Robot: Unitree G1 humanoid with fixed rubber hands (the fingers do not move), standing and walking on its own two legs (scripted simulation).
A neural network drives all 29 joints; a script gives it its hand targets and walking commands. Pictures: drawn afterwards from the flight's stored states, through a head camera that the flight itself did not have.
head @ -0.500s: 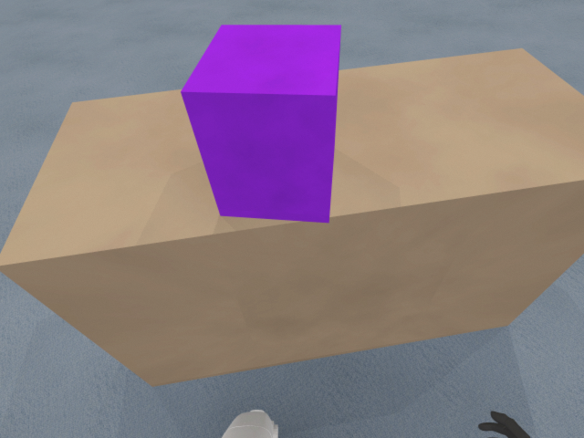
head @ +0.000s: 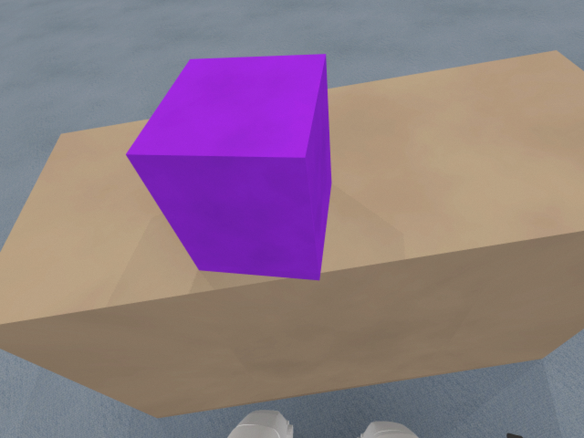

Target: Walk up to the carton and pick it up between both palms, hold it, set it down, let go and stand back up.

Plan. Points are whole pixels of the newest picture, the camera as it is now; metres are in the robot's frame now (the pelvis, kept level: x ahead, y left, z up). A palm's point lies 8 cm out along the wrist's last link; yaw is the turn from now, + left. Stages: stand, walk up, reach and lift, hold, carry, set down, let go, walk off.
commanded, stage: walk up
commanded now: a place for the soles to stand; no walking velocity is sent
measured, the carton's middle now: (256, 172) +0.44 +0.08 +0.12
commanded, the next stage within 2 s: none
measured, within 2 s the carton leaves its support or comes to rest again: neither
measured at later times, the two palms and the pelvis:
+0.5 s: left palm (106, 434) +0.14 +0.33 -0.11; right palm (508, 415) +0.16 -0.26 -0.13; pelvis +0.07 +0.03 -0.01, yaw +2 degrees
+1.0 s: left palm (101, 435) +0.13 +0.34 -0.11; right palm (501, 415) +0.16 -0.25 -0.12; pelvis +0.06 +0.04 -0.01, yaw +4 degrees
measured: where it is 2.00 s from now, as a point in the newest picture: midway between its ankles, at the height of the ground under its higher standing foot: outside the picture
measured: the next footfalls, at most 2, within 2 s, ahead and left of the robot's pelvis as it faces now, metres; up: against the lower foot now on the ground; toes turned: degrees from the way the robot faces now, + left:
left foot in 0.30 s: +0.14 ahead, +0.18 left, +0.00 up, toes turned -1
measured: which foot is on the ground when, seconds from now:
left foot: up 0.00-0.28, down 0.30-1.00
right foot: down 0.00-1.00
